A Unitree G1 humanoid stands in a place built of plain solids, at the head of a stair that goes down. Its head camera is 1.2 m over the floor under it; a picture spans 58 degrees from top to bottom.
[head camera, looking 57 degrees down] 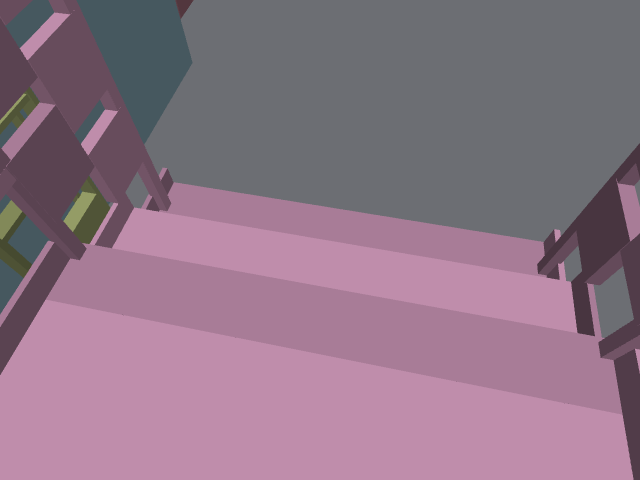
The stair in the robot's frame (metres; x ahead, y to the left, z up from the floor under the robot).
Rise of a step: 0.17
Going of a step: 0.28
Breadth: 1.70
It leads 11 degrees to the right of straight ahead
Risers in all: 3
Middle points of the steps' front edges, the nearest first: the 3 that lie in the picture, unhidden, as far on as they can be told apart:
0.61 -0.02 0.00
0.88 -0.08 -0.17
1.16 -0.13 -0.34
